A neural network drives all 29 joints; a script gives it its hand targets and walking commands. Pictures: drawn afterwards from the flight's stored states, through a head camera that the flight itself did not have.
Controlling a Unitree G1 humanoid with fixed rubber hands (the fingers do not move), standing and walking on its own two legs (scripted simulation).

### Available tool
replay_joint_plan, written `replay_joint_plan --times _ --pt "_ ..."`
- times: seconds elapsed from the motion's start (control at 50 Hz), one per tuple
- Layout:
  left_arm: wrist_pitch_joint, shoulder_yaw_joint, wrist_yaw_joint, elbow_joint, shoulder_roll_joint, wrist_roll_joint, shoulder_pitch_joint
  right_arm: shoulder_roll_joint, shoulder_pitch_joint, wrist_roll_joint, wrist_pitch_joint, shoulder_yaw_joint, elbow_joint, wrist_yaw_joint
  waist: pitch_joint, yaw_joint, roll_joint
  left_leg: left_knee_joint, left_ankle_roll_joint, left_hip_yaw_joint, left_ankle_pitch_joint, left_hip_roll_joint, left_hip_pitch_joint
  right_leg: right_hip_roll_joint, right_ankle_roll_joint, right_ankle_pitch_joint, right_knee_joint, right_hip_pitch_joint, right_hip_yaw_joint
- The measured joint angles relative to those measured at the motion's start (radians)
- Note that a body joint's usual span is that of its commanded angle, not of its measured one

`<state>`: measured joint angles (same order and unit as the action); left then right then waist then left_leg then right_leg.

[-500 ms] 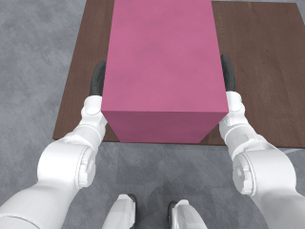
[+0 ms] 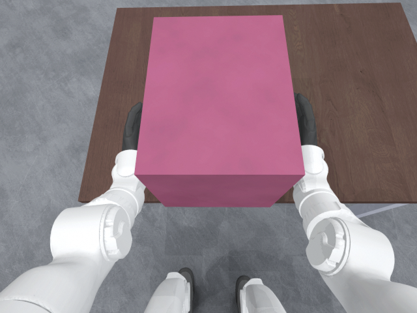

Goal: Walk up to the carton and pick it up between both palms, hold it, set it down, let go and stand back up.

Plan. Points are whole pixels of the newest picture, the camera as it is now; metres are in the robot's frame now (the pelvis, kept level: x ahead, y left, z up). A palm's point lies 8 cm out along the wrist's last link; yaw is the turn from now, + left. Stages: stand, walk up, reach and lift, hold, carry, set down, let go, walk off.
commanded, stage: reach and lift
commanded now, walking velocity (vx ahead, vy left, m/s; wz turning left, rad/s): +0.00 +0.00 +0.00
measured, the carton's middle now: (217, 121) +0.48 +0.00 -0.03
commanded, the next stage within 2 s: none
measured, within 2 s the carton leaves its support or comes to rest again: leaves its support in 1.92 s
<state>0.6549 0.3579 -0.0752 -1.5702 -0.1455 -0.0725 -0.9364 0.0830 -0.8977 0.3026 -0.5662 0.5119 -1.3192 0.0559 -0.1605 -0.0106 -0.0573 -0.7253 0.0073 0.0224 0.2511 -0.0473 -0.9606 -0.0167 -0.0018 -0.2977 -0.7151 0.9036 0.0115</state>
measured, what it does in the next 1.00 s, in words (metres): stands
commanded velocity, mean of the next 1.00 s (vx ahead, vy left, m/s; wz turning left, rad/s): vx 0.00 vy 0.00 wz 0.00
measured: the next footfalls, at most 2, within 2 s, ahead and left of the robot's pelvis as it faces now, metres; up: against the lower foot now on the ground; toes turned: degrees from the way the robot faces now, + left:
none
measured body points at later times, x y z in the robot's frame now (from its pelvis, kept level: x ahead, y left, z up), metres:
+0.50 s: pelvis +0.01 +0.00 +0.01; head +0.16 -0.01 +0.43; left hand +0.44 +0.17 -0.03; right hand +0.45 -0.17 -0.01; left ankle +0.03 +0.12 -0.70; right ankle +0.00 -0.12 -0.70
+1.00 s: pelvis +0.01 +0.00 +0.00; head +0.17 +0.00 +0.42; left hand +0.44 +0.17 -0.03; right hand +0.44 -0.17 -0.01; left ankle +0.03 +0.12 -0.70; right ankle +0.00 -0.12 -0.70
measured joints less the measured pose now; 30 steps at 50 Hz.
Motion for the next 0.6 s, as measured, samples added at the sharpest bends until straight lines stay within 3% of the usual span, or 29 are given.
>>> replay_joint_plan --times 0.14,0.6 --pt "0.014 -0.035 -0.014 0.027 0.012 0.007 0.041 -0.004 0.010 0.063 -0.040 0.065 -0.036 -0.006 -0.027 -0.005 -0.014 0.015 0.004 -0.012 -0.001 -0.006 -0.003 -0.005 0.003 0.011 0.040 -0.012 0.017" --pt "0.031 -0.034 -0.023 0.039 0.019 -0.008 0.054 0.005 0.015 0.062 -0.078 0.072 -0.067 -0.006 -0.028 -0.011 -0.006 0.049 0.003 -0.014 -0.016 -0.005 0.007 0.000 0.005 0.027 0.079 -0.027 0.032"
